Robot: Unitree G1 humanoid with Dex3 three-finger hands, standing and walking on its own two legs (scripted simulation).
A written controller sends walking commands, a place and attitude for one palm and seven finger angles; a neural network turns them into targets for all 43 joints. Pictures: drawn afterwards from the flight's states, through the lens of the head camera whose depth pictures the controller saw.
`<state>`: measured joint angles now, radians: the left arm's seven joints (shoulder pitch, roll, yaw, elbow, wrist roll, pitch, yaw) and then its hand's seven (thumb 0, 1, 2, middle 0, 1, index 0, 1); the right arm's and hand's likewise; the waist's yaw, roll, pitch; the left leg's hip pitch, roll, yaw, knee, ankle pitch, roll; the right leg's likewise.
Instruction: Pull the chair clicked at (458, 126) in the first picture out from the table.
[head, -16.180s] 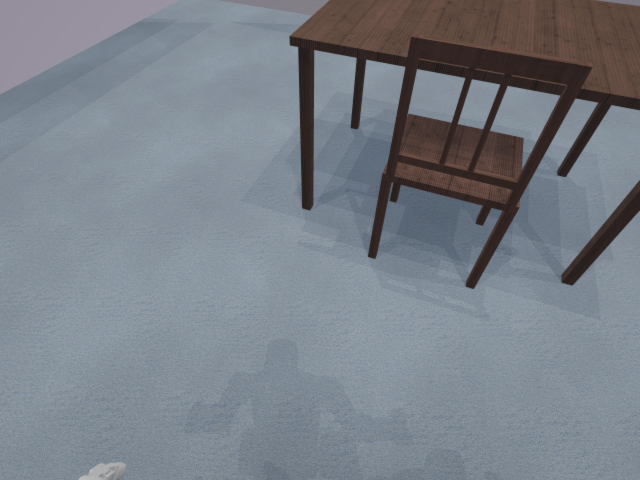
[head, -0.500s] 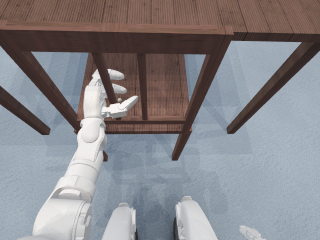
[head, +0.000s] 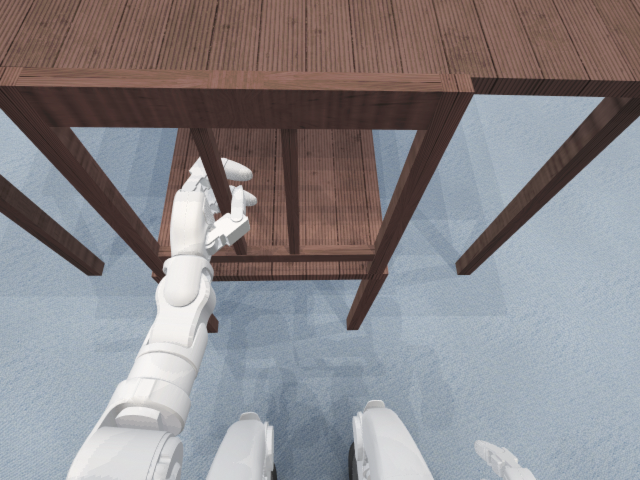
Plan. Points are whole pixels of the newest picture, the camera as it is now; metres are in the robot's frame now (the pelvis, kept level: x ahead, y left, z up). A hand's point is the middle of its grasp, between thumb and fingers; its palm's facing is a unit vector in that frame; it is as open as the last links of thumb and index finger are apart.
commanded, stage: hook a spindle and tug to test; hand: left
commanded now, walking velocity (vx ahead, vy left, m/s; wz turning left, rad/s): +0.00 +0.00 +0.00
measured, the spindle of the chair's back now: (225, 202) +0.46 +0.11 +0.01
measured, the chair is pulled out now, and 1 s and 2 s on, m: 0.01 0.08 0.16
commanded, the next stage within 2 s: step backward, pulling the chair out in 0.28 s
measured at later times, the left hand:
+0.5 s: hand (241, 236) +0.40 +0.08 +0.03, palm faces -0.09 -0.98 -0.15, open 5.0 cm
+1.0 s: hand (238, 268) +0.35 +0.08 +0.04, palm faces -0.13 -0.98 -0.13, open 4.9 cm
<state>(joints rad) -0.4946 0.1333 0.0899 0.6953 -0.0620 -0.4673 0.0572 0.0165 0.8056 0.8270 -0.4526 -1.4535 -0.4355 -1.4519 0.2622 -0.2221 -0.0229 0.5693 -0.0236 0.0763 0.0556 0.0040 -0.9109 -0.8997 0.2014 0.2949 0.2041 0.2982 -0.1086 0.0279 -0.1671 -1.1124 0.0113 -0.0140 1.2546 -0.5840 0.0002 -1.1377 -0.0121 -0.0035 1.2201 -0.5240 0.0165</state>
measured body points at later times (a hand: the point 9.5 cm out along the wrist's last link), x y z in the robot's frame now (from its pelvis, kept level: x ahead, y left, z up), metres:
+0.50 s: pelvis +0.01 +0.00 +0.04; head +0.13 -0.01 +0.47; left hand +0.40 +0.14 +0.04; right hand +0.12 -0.24 -0.09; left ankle +0.00 +0.12 -0.63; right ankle +0.02 -0.13 -0.63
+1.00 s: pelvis -0.01 +0.01 +0.11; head +0.09 +0.00 +0.55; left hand +0.36 +0.14 +0.05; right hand +0.05 -0.27 -0.02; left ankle +0.00 +0.12 -0.63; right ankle +0.02 -0.13 -0.63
